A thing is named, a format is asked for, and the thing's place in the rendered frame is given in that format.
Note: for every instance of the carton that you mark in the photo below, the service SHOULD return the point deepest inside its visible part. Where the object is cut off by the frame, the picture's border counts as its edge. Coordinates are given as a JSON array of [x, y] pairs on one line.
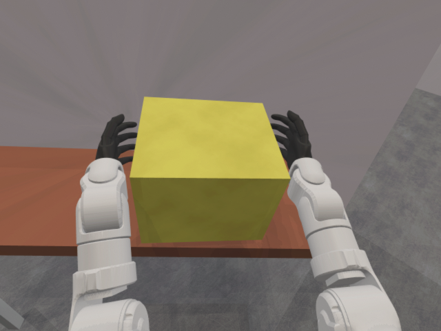
[[205, 170]]

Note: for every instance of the left robot upper arm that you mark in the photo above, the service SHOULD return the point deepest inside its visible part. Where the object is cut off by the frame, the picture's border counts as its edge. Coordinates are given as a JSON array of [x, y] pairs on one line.
[[123, 315]]

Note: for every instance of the right robot hand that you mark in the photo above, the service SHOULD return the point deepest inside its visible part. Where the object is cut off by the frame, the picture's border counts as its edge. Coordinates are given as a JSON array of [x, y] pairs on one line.
[[297, 142]]

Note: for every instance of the robot right forearm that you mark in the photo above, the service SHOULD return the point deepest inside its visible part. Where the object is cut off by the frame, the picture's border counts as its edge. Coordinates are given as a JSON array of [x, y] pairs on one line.
[[336, 257]]

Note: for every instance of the left robot hand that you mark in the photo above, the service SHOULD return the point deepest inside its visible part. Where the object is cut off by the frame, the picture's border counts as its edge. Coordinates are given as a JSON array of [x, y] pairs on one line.
[[110, 140]]

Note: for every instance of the table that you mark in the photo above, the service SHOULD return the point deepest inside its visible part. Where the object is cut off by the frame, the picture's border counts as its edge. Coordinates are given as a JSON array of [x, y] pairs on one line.
[[39, 191]]

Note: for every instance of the robot left forearm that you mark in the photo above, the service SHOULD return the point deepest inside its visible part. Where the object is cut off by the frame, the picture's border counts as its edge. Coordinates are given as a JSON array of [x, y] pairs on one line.
[[105, 265]]

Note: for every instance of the right robot upper arm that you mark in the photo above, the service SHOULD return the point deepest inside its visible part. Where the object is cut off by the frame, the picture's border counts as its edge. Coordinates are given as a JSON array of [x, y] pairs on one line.
[[355, 308]]

